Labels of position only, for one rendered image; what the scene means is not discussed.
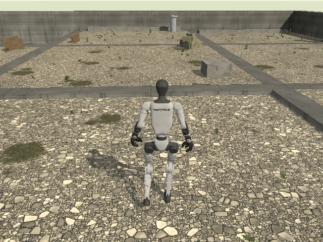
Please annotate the robot left forearm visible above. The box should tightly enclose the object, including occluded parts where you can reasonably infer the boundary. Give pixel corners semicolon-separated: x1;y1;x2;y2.
132;121;141;139

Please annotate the robot left foot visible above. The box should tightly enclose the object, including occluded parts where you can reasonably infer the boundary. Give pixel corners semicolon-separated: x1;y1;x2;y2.
143;198;150;206

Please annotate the left robot upper arm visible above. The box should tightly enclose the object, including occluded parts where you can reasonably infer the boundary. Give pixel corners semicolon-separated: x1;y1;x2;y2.
137;101;151;129

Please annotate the robot right hand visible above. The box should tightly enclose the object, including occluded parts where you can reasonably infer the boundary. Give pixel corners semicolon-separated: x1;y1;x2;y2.
182;141;193;152

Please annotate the robot left hand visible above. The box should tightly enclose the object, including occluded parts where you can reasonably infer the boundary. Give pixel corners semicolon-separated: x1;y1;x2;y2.
131;137;142;147

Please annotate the left robot thigh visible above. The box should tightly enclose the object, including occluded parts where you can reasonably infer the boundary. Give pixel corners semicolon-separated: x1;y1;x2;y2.
144;140;154;174

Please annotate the robot right forearm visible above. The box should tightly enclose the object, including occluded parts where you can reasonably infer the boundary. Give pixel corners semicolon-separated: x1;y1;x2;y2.
182;122;192;143

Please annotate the right robot upper arm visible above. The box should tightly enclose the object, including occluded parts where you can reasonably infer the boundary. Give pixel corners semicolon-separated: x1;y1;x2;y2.
172;101;186;130

